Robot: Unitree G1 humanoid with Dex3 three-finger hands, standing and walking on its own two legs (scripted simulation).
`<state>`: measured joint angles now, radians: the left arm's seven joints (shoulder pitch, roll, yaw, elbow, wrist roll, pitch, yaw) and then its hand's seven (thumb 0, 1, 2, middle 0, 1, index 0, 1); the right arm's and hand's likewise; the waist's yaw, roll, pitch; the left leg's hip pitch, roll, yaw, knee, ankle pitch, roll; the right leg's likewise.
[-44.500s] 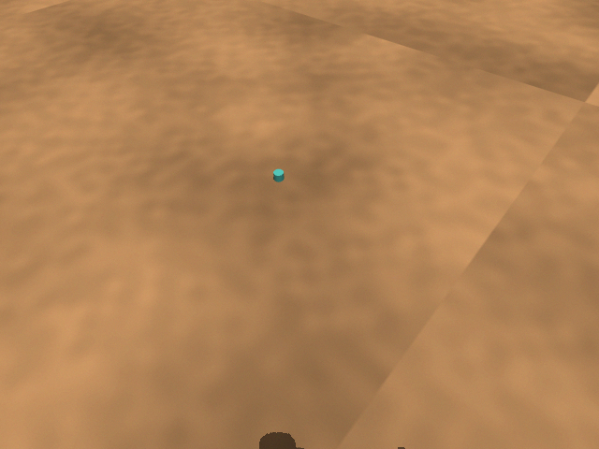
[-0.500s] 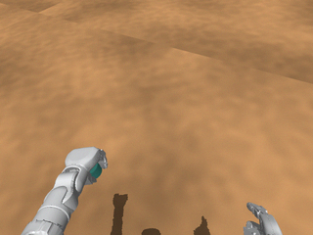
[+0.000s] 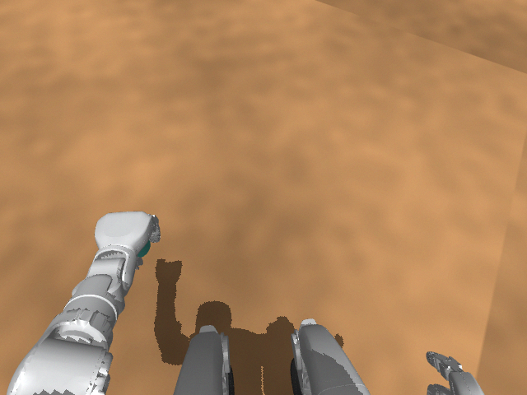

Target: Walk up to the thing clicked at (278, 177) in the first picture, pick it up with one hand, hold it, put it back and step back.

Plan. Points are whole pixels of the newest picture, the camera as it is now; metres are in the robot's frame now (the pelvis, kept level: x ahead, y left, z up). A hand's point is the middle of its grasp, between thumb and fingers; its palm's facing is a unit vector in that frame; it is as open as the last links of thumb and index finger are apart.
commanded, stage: crouch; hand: left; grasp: from above
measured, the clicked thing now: (134, 242) +0.39 +0.23 -0.14
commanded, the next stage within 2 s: lower in 1.36 s
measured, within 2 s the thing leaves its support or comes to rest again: neither
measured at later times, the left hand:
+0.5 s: hand (162, 273) +0.39 +0.22 -0.34, palm faces -0.45 +0.00 -0.89, open 6.5 cm
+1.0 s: hand (167, 274) +0.41 +0.23 -0.43, palm faces -0.45 -0.03 -0.89, open 6.4 cm
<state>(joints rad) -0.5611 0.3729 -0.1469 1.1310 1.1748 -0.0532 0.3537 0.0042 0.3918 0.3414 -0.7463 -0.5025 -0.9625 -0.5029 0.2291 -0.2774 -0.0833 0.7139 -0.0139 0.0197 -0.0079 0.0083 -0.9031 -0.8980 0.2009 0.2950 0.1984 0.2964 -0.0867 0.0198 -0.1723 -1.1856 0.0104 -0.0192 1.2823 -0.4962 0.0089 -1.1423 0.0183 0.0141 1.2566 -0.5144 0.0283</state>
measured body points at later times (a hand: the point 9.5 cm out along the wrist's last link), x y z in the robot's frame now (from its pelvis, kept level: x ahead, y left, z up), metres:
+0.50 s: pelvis -0.04 +0.00 -0.18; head +0.16 +0.03 +0.22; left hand +0.41 +0.22 -0.29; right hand +0.03 -0.28 -0.31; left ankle +0.05 +0.11 -0.62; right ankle +0.04 -0.14 -0.62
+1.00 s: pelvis -0.04 -0.01 -0.27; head +0.19 +0.03 +0.12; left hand +0.43 +0.23 -0.38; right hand +0.01 -0.28 -0.39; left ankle +0.05 +0.11 -0.62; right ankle +0.04 -0.14 -0.62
